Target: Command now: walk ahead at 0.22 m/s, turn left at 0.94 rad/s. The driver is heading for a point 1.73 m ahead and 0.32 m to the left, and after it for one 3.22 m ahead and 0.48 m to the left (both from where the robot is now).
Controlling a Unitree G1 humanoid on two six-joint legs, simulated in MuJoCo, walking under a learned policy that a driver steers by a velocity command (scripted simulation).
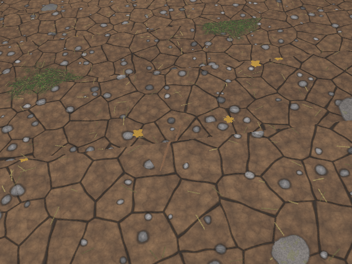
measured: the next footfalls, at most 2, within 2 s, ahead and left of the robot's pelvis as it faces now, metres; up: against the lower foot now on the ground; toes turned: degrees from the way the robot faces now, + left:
left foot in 0.24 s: +0.17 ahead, +0.13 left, +0.00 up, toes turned +17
right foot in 0.60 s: +0.26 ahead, -0.08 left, +0.00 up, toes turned +30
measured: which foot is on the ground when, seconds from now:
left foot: up 0.00-0.22, down 0.24-0.62, up 0.64-0.86, down 0.88-1.00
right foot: down 0.00-0.26, up 0.28-0.58, down 0.60-1.00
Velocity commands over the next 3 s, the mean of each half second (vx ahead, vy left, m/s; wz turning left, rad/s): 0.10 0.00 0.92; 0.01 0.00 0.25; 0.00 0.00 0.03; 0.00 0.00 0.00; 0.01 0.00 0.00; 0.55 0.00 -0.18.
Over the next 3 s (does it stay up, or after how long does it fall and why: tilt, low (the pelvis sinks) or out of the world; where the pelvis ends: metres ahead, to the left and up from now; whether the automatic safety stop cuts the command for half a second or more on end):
stays up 0.24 0.12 0.01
